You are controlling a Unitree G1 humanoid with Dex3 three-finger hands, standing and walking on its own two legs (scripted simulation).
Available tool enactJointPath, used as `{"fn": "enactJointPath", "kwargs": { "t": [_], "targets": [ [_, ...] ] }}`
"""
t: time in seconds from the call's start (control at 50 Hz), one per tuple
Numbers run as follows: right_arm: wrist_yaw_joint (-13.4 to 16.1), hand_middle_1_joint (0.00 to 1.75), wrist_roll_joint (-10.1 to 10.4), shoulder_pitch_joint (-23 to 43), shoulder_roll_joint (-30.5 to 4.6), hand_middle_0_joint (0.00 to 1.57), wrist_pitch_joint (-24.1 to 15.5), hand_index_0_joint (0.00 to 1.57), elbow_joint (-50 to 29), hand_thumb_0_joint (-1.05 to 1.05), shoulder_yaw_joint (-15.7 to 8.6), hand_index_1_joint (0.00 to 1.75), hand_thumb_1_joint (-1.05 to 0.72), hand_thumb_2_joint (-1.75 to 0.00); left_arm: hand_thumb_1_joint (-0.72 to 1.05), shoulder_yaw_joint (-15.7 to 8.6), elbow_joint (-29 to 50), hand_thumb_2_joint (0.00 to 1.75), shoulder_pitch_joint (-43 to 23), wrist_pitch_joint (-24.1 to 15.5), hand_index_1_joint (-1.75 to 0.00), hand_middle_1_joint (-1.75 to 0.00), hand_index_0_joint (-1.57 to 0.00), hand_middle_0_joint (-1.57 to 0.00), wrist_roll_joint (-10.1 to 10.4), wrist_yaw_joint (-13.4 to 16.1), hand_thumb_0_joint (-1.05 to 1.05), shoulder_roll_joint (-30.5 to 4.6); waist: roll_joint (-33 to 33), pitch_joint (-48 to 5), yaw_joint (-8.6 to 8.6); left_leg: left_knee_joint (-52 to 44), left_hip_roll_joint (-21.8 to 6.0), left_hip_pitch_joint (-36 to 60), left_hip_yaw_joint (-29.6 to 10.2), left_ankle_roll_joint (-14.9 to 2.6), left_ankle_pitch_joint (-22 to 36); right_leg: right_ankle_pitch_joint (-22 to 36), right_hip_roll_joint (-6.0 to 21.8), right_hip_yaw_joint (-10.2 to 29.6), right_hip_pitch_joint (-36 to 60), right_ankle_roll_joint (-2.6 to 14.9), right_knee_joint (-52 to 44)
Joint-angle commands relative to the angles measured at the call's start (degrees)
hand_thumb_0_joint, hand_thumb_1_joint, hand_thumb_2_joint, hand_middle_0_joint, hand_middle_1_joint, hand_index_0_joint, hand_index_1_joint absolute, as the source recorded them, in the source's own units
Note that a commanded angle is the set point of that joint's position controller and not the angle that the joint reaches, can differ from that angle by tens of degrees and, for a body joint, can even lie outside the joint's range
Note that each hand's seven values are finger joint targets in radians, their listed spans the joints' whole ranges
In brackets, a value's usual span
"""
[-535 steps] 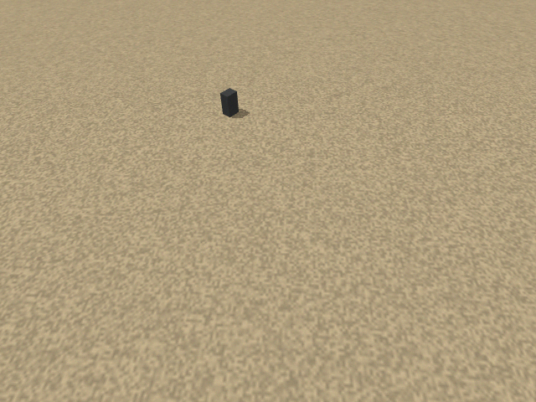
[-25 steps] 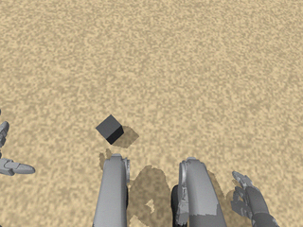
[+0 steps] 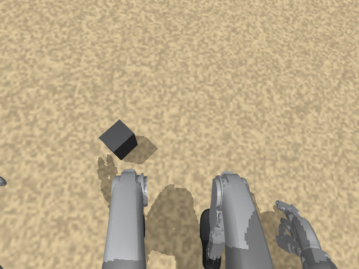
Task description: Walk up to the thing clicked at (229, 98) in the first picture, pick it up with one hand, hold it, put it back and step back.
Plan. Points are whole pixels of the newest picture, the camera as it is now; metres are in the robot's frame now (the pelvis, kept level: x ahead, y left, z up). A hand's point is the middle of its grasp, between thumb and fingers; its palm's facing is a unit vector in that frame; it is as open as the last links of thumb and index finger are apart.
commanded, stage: go down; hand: left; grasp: from the side
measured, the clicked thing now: (120, 141) +0.44 +0.22 -0.36
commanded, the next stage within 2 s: approach in 0.72 s
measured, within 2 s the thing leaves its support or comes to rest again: neither
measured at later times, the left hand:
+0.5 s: hand out of the picture +0.35 +0.41 -0.04, palm faces +0.21 -0.97 -0.11, open 17.3 cm
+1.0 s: hand out of the picture +0.35 +0.42 -0.06, palm faces +0.22 -0.97 -0.07, open 17.3 cm
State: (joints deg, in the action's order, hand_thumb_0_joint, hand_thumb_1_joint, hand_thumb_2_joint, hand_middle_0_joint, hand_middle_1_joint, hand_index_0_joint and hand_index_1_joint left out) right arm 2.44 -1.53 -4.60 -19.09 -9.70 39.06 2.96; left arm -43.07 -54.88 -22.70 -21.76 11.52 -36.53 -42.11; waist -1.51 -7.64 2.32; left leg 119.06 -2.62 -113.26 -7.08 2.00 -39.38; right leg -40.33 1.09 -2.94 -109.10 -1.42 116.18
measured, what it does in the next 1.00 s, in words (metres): lowers itself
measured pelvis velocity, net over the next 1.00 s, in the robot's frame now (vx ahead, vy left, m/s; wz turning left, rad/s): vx -0.01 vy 0.00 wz -0.03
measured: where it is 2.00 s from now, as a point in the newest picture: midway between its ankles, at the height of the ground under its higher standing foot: (172, 251)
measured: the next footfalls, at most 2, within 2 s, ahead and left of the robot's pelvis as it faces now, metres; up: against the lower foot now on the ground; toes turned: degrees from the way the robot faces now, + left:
none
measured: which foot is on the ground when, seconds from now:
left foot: down 0.00-1.00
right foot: down 0.00-1.00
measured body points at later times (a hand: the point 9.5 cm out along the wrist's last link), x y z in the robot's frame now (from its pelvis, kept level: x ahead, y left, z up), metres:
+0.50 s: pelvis -0.01 +0.00 -0.04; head +0.20 +0.06 +0.36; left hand +0.33 +0.46 -0.03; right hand +0.16 -0.27 -0.14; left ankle +0.08 +0.14 -0.40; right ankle +0.08 -0.13 -0.40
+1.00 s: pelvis -0.01 +0.00 -0.06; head +0.20 +0.07 +0.33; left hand +0.34 +0.47 -0.06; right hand +0.16 -0.27 -0.16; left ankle +0.08 +0.14 -0.40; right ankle +0.08 -0.13 -0.40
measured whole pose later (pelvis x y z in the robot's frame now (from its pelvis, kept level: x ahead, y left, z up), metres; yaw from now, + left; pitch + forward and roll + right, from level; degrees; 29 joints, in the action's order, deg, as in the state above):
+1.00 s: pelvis -0.01 +0.00 -0.06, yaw -2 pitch +32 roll -7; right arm 1.3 -2.6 -4.2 -20.4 -10.6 39.7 6.2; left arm -48.1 -63.1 -29.6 -25.7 15.1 -42.7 -49.9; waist -2.7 -4.8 4.1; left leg 130.4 -2.1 -123.0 -8.5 1.6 -39.6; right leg -40.4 0.4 -3.0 -118.2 -2.2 126.6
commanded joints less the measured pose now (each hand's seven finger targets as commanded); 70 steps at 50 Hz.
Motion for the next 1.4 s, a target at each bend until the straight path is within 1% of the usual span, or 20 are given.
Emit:
{"fn": "enactJointPath", "kwargs": {
  "t": [0.0, 0.12, 0.18, 0.22, 0.48, 0.62, 0.76, 0.8, 0.84, 0.9, 1.0, 1.06, 1.16, 1.18, 1.2, 1.22, 1.26, 1.3, 1.34, 1.38],
  "targets": [
    [0.80, 0.30, 0.18, -6.16, -12.50, 0.20, -1.92, 0.20, -3.78, 0.00, -4.38, 0.30, -0.92, -0.91, -0.51, -4.94, 10.67, 0.08, -9.53, -3.55, -0.07, -0.06, -0.04, -0.05, 1.88, -0.77, 0.00, -23.84, 12.52, -33.48, -2.27, -14.97, 0.42, 25.02, 3.14, -2.90, 8.07, 8.34, -1.58, -1.52, 13.85, 3.47, -11.22],
    [0.79, 0.30, 0.20, -5.74, -12.87, 0.20, -1.97, 0.20, -3.95, 0.00, -4.13, 0.30, -0.92, -0.91, -0.50, -5.79, 9.73, 0.09, -8.70, -2.93, -0.07, -0.06, -0.04, -0.05, 2.03, -1.43, 0.00, -25.35, 12.50, -33.81, -2.94, -13.62, 0.43, 23.86, 3.43, -2.97, 7.32, 7.67, -1.79, -1.76, 12.57, 3.44, -9.92],
    [0.76, 0.30, 0.24, -6.08, -13.28, 0.20, -1.97, 0.20, -3.55, 0.00, -4.05, 0.30, -0.92, -0.91, -0.52, -5.70, 9.05, 0.09, -9.85, -2.70, -0.08, -0.07, -0.04, -0.05, 2.18, -1.75, 0.00, -24.87, 13.41, -32.43, -2.12, -13.61, 0.31, 23.34, 2.46, -2.80, 6.61, 7.62, -1.70, -2.41, 10.26, 3.53, -8.27],
    [0.66, 0.30, 0.29, -5.73, -13.23, 0.20, -2.08, 0.20, -3.99, 0.00, -3.83, 0.30, -0.92, -0.91, -0.51, -6.32, 9.98, 0.08, -10.44, -2.71, -0.07, -0.06, -0.04, -0.05, 2.36, -1.78, 0.00, -26.39, 12.87, -32.70, -2.61, -12.88, 0.37, 22.51, 2.80, -2.98, 5.82, 6.90, -1.77, -2.26, 10.46, 3.46, -8.37],
    [0.39, 0.30, 0.14, -6.71, -13.71, 0.20, -1.94, 0.20, -3.52, 0.00, -3.45, 0.30, -0.91, -0.91, -0.52, -6.85, 9.51, 0.09, -12.65, -2.68, -0.08, -0.07, -0.04, -0.05, 2.66, -2.98, 0.00, -27.62, 13.76, -31.91, -1.83, -10.63, 0.46, 21.05, 2.77, -2.94, 6.01, 6.82, -1.69, -2.62, 7.83, 3.46, -5.91],
    [0.18, 0.30, -0.09, -7.11, -13.92, 0.20, -1.77, 0.20, -3.21, 0.00, -2.92, 0.30, -0.92, -0.91, -0.54, -7.88, 7.43, 0.09, -12.78, -2.98, -0.08, -0.07, -0.04, -0.06, 2.71, -3.73, 0.00, -28.49, 14.16, -32.71, -1.72, -9.15, 0.66, 21.14, 2.70, -2.77, 9.07, 8.99, -1.58, -2.77, 7.34, 3.62, -4.10],
    [0.01, 0.30, -0.05, -6.20, -14.18, 0.20, -1.88, 0.20, -3.19, 0.00, -2.73, 0.30, -0.91, -0.91, -0.53, -7.97, 6.19, 0.10, -13.76, -3.47, -0.09, -0.08, -0.04, -0.05, 2.89, -4.44, 0.00, -30.19, 13.33, -30.11, -1.71, -8.49, 0.69, 17.22, 3.34, -3.25, 4.13, 5.00, -1.98, -2.86, 6.36, 3.49, -4.40],
    [0.00, 0.30, -0.15, -6.29, -14.20, 0.20, -1.93, 0.20, -3.27, 0.00, -2.63, 0.30, -0.92, -0.91, -0.53, -8.32, 7.23, 0.16, -14.26, -3.72, -0.16, -0.13, -0.04, -0.08, 3.16, -4.89, 0.00, -30.52, 13.89, -32.12, -1.65, -7.74, 0.71, 18.68, 3.48, -3.09, 5.90, 6.37, -1.93, -2.82, 6.80, 3.47, -4.01],
    [0.00, 0.30, -0.12, -6.10, -14.26, 0.20, -1.86, 0.20, -3.09, 0.00, -2.35, 0.30, -0.90, -0.90, -0.51, -8.69, 4.12, 0.07, -12.91, -3.96, -0.12, -0.10, -0.06, -0.09, 3.58, -5.27, 0.00, -30.10, 11.63, -30.21, -0.98, -6.79, 0.85, 16.38, 3.55, -3.34, 6.04, 6.30, -2.01, -2.95, 6.81, 3.31, -3.97],
    [-0.24, 0.30, -0.54, -5.24, -14.02, 0.20, -2.28, 0.20, -2.68, 0.00, -1.73, 0.30, -0.90, -0.90, -0.53, -7.95, 1.63, 0.07, -13.94, -6.14, -0.13, -0.10, -0.06, -0.09, 5.14, -6.12, 0.00, -27.40, 9.68, -27.19, 0.17, -4.53, 0.71, 13.29, 3.48, -3.54, 5.11, 5.59, -2.36, -3.15, 5.36, 3.22, -3.10],
    [-0.78, 0.30, -1.94, -4.81, -15.44, 0.20, -2.95, 0.20, -2.47, 0.00, -0.31, 0.30, -0.90, -0.90, -0.51, -6.18, -4.17, 0.06, -15.01, -11.69, -0.13, -0.11, -0.07, -0.09, 7.04, -7.56, 0.00, -22.94, 9.90, -26.70, 2.75, -0.70, 0.45, 14.24, 2.02, -2.75, 9.52, 9.29, -2.59, -4.78, 3.32, 3.35, 1.14],
    [-1.32, 0.30, -3.00, -3.62, -16.20, 0.20, -2.98, 0.20, -2.58, 0.00, 0.27, 0.30, -0.90, -0.90, -0.51, -5.41, -6.14, 0.05, -16.11, -15.06, -0.12, -0.10, -0.07, -0.09, 7.51, -7.34, 0.00, -22.37, 9.62, -25.81, 2.80, 1.51, 0.24, 12.97, 1.82, -2.53, 8.12, 8.27, -2.99, -5.31, 1.99, 3.32, 2.39],
    [-2.18, 0.30, -5.17, -0.36, -17.53, 0.20, -1.84, 0.20, -3.03, 0.00, 2.46, 0.30, -0.90, -0.90, -0.52, -6.79, -5.82, 0.06, -17.42, -20.59, -0.12, -0.10, -0.07, -0.09, 6.74, -5.90, 0.00, -26.67, 14.09, -26.65, 2.12, 4.41, -0.32, 13.66, 1.36, -1.89, 7.83, 8.15, -3.51, -6.56, 1.56, 3.42, 6.40],
    [-2.43, 0.30, -5.58, 0.77, -17.70, 0.20, -1.57, 0.20, -4.26, 0.00, 3.17, 0.30, -0.90, -0.90, -0.50, -6.85, -1.42, 0.06, -20.18, -22.11, -0.11, -0.10, -0.07, -0.09, 6.43, -5.61, 0.00, -28.39, 16.25, -27.36, 2.39, 4.63, -0.43, 14.20, 1.06, -1.60, 8.08, 8.25, -3.51, -6.96, 1.75, 3.44, 7.51],
    [-2.51, 0.30, -6.12, -0.02, -18.35, 0.20, -0.92, 0.20, -2.89, 0.00, 3.22, 0.30, -0.90, -0.90, -0.49, -7.46, -8.31, 0.06, -16.07, -22.06, -0.12, -0.10, -0.06, -0.09, 5.88, -5.26, 0.00, -27.72, 16.19, -26.54, 2.38, 5.37, -0.53, 14.18, 1.05, -1.46, 8.70, 9.00, -3.55, -7.20, 1.82, 3.37, 8.26],
    [-2.74, 0.30, -6.49, 1.42, -18.35, 0.20, -0.57, 0.20, -4.09, 0.00, 4.10, 0.30, -0.90, -0.90, -0.49, -5.91, -5.68, 0.07, -17.96, -23.08, -0.12, -0.10, -0.06, -0.08, 5.90, -5.10, 0.00, -26.24, 16.00, -26.32, 3.48, 5.97, -0.68, 14.16, 0.53, -1.31, 9.27, 9.49, -3.72, -7.82, 1.45, 3.38, 9.00],
    [-2.85, 0.30, -7.54, 2.28, -18.79, 0.20, 0.43, 0.20, -3.39, 0.00, 5.08, 0.30, -0.90, -0.90, -0.51, -7.39, -7.87, 0.07, -16.90, -24.63, -0.12, -0.11, -0.06, -0.08, 5.24, -3.96, 0.00, -29.50, 17.24, -25.17, 3.32, 7.15, -0.78, 12.70, 0.65, -1.47, 8.27, 9.20, -4.03, -7.88, 2.21, 3.26, 9.51],
    [-3.03, 0.30, -8.51, 3.56, -19.23, 0.20, 1.11, 0.20, -3.55, 0.00, 5.96, 0.30, -0.91, -0.90, -0.51, -5.91, -7.70, 0.07, -17.36, -26.40, -0.12, -0.11, -0.06, -0.09, 4.94, -3.38, 0.00, -27.82, 19.07, -24.30, 4.54, 7.75, -1.12, 13.47, 0.19, -1.19, 8.27, 9.75, -4.17, -8.46, 2.24, 3.24, 10.44],
    [-3.35, 0.30, -9.52, 5.01, -19.81, 0.20, 1.52, 0.20, -3.94, 0.00, 6.64, 0.30, -0.92, -0.90, -0.52, -3.28, -9.08, 0.06, -16.92, -27.85, -0.13, -0.11, -0.06, -0.08, 4.81, -2.89, 0.00, -23.38, 19.59, -24.29, 6.34, 9.05, -1.35, 15.11, -0.67, -0.87, 9.29, 10.91, -4.26, -9.41, 1.24, 3.11, 11.57],
    [-3.57, 0.30, -10.25, 5.80, -20.13, 0.20, 2.09, 0.20, -3.72, 0.00, 7.83, 0.30, -0.92, -0.90, -0.52, -2.64, -11.36, 0.05, -16.06, -29.18, -0.12, -0.11, -0.07, -0.08, 4.68, -1.88, 0.00, -23.01, 18.98, -22.85, 7.08, 10.49, -1.38, 13.89, -1.36, -0.72, 9.79, 11.54, -4.44, -10.07, 1.44, 3.00, 12.40]
  ]
}}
